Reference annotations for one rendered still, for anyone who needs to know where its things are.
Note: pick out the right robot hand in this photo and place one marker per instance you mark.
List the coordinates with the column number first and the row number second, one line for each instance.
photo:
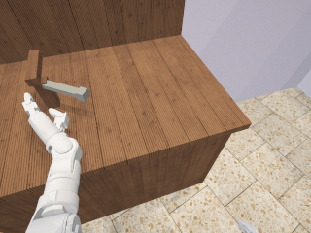
column 246, row 228

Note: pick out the counter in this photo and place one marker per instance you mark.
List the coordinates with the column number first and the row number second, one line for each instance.
column 156, row 119

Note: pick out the left robot hand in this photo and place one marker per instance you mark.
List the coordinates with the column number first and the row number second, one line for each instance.
column 40, row 122

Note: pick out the robot left upper arm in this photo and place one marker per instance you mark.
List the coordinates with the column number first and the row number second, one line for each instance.
column 62, row 223

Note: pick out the tap lever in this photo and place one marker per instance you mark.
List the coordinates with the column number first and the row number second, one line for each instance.
column 81, row 93

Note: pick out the left robot forearm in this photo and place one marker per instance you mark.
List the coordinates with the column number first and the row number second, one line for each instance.
column 61, row 188

